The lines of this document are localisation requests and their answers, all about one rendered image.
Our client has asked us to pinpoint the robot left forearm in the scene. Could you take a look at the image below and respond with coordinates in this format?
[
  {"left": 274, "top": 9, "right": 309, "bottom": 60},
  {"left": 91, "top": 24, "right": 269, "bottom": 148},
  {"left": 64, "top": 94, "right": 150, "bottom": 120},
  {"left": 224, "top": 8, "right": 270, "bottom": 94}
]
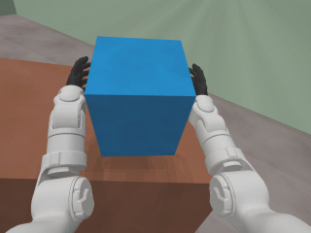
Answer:
[{"left": 31, "top": 84, "right": 87, "bottom": 217}]

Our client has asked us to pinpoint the right robot upper arm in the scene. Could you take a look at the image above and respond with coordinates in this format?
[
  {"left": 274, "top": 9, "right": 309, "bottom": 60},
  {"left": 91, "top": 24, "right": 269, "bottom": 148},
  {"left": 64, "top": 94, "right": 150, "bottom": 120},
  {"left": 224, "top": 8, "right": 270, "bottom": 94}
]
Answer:
[{"left": 209, "top": 170, "right": 311, "bottom": 233}]

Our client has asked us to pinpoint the robot right forearm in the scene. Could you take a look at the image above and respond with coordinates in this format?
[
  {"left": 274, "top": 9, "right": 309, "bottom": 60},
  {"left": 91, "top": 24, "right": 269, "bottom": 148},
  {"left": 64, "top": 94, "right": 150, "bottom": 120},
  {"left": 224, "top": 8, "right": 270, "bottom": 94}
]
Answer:
[{"left": 189, "top": 94, "right": 269, "bottom": 200}]

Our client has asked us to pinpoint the robot right hand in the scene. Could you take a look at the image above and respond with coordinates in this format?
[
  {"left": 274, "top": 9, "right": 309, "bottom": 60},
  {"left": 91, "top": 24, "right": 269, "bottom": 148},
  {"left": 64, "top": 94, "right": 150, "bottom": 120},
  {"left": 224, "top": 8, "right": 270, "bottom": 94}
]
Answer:
[{"left": 189, "top": 63, "right": 208, "bottom": 96}]

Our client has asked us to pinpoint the left robot upper arm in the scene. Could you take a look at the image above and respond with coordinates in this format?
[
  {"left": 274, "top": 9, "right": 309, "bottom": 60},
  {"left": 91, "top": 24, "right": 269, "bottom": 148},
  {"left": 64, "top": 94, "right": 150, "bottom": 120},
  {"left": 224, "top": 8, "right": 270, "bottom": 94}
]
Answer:
[{"left": 6, "top": 176, "right": 94, "bottom": 233}]

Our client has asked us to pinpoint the pedestal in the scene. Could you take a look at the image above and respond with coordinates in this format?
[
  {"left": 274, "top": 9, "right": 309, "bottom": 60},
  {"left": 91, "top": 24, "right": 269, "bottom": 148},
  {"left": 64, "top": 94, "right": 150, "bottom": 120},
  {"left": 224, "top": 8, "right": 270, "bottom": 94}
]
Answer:
[{"left": 0, "top": 57, "right": 213, "bottom": 233}]

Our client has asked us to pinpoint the robot left hand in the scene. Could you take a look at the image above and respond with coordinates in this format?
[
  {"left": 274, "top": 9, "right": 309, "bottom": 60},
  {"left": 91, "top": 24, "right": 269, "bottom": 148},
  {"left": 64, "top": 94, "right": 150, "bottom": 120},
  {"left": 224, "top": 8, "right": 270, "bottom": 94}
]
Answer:
[{"left": 66, "top": 56, "right": 91, "bottom": 92}]

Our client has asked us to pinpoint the carton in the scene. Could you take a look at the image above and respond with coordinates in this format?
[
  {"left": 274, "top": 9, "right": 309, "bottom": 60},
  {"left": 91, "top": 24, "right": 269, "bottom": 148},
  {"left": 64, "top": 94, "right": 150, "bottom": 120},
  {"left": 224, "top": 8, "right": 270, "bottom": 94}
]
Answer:
[{"left": 84, "top": 36, "right": 196, "bottom": 157}]

